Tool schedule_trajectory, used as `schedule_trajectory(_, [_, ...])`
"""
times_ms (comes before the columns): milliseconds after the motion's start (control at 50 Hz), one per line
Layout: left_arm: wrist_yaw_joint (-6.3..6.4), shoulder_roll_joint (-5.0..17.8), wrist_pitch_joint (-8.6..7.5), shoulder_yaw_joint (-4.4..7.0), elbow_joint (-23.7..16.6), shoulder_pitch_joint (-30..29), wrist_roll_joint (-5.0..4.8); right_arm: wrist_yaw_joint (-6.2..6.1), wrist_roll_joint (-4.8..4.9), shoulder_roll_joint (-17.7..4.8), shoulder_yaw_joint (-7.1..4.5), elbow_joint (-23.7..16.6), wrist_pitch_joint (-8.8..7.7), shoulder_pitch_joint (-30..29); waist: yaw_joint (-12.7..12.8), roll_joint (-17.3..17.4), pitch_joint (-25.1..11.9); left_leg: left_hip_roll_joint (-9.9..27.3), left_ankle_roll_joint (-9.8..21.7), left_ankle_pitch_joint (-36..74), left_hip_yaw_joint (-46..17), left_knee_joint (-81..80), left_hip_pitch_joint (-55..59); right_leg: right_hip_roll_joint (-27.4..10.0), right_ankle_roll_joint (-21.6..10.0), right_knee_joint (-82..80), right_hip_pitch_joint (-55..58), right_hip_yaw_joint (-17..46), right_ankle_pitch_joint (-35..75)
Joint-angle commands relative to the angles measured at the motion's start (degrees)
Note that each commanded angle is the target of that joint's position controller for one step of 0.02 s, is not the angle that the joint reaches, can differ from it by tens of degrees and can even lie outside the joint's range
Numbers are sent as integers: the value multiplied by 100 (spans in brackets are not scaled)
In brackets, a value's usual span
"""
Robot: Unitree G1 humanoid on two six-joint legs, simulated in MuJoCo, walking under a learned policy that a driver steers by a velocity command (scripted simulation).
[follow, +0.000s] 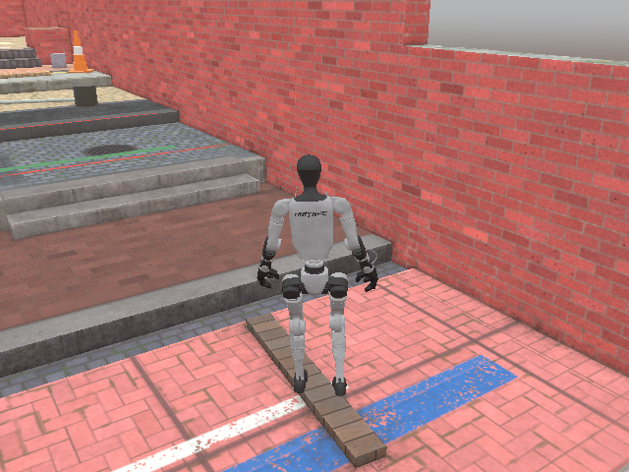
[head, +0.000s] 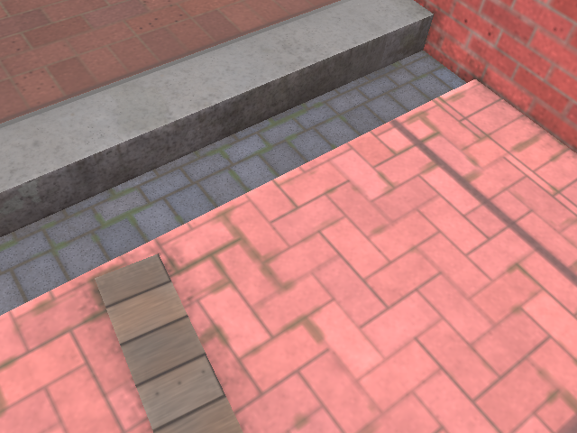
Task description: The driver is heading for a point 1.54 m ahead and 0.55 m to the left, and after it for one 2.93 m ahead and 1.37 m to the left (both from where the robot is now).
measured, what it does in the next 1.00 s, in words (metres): goes down, turning left: right foot, then left foot 0.06 m lower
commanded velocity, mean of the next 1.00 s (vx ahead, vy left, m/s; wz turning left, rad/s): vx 0.01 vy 0.00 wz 0.58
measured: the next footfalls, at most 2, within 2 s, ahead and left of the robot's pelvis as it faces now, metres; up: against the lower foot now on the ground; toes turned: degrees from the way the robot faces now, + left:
right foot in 0.20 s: +0.07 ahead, -0.12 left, +0.00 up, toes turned +12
left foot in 0.70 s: +0.05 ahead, +0.15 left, -0.06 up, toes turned +26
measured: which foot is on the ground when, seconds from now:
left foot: down 0.00-0.22, up 0.24-0.68, down 0.70-1.00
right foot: up 0.00-0.18, down 0.20-0.70, up 0.72-0.96, down 0.98-1.00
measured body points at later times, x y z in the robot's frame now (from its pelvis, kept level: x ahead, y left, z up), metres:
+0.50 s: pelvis +0.02 -0.03 +0.01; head +0.08 -0.03 +0.45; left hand +0.04 +0.26 -0.11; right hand +0.28 -0.23 -0.10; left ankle +0.02 +0.11 -0.68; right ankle +0.03 -0.12 -0.73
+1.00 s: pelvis +0.04 +0.03 -0.05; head +0.08 +0.06 +0.40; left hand +0.02 +0.34 -0.15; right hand +0.33 -0.10 -0.15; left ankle +0.01 +0.13 -0.79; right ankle +0.14 -0.06 -0.73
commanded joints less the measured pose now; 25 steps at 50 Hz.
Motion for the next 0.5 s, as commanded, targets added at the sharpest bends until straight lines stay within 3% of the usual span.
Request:
schedule_trajectory(20, [-6, 355, -52, 49, -221, 188, -7, -136, 24, -812, -162, -586, -98, -306, 237, 808, -1154, 1324, 903, -433, -1976, -979, 1042, 16, 115, -163, -83, 228, 164])
schedule_trajectory(40, [6, 278, -34, 10, -224, 145, -45, -151, 67, -855, -182, -573, -55, -228, 202, 754, -1051, 1192, 864, -661, -1911, -961, 1032, 101, 169, -755, -76, 190, 185])
schedule_trajectory(80, [5, 200, -13, -63, -242, 118, -59, -173, 55, -898, -208, -644, 22, -282, 140, 907, -1087, 1140, 842, -708, -2059, -870, 1012, 202, 254, -1321, 242, 192, 160])
schedule_trajectory(160, [-52, 326, -11, -81, -200, 456, -131, -161, 54, -811, -194, -749, 144, -401, 163, 1004, -1114, 1047, 787, -346, -2440, -647, 868, 239, 298, -2160, 802, 289, 220])
schedule_trajectory(200, [-80, 316, -14, -62, -79, 962, -161, -159, 187, -784, -185, -789, 251, -507, 451, 1005, -953, 640, 474, -823, -2313, -405, 568, 261, 157, -3543, 1442, 82, 801])
schedule_trajectory(220, [-30, 880, -33, 85, -8, 905, -4, -169, 285, -692, -206, -1003, 307, -600, 192, -41, -746, 92, 41, -1208, -1577, 3, -357, -314, -263, -3649, 1805, 786, 666])
schedule_trajectory(240, [18, 1096, -58, 159, -103, 668, 114, -149, 304, -709, -184, -1049, 278, -645, 153, -1288, -569, -454, -248, -1831, -788, 1273, -1274, -1346, -968, -4185, 2169, 2039, 967])
schedule_trajectory(260, [48, 803, -89, 87, -362, 299, 212, -121, 237, -1032, -278, -950, 213, -521, 123, -1185, -570, -271, -429, -2100, -835, 2634, -1613, -2028, -1304, -4235, 2156, 2447, 1837])
schedule_trajectory(280, [82, 490, -108, -3, -584, 89, 212, -115, 195, -1139, -322, -790, 218, -348, 44, -517, -755, -194, -483, -2023, -831, 3347, -1509, -1939, -1282, -4039, 2212, 2054, 2398])
schedule_trajectory(300, [82, 386, -122, -36, -622, 6, 66, -121, 117, -1045, -310, -683, 251, -185, -24, -168, -756, -195, -592, -1693, -698, 3770, -1544, -1595, -1188, -3790, 2347, 1525, 2697])
schedule_trajectory(320, [94, 342, -126, -65, -644, 93, -28, -107, 66, -856, -245, -683, 280, -175, 39, -89, -768, -128, -661, -1494, -609, 4003, -1689, -1510, -1138, -3720, 2511, 1228, 2822])
schedule_trajectory(340, [111, 391, -96, -73, -598, 275, -64, -72, 93, -679, -169, -786, 305, -331, 95, -107, -657, -18, -744, -1347, -518, 4007, -1836, -1453, -1142, -3705, 2619, 1025, 2806])
schedule_trajectory(400, [145, 501, 6, -38, -616, 825, -9, 47, 236, -498, -46, -1039, 301, -932, 474, -318, -442, 139, -903, -986, -80, 3013, -2023, -1338, -1243, -3717, 3009, 643, 2508])
schedule_trajectory(440, [173, 702, 22, 44, -628, 1139, -5, 143, 223, -506, -33, -1209, 274, -1250, 671, -421, -494, 292, -955, -777, -129, 2533, -1928, -1510, -1304, -3687, 3258, 667, 2292])
schedule_trajectory(500, [166, 866, -6, 116, -782, 1017, -30, 281, 206, -496, -15, -1285, 279, -1261, 630, -485, -501, 483, -903, -733, -69, 1923, -1510, -1664, -1303, -3654, 3031, 506, 2051])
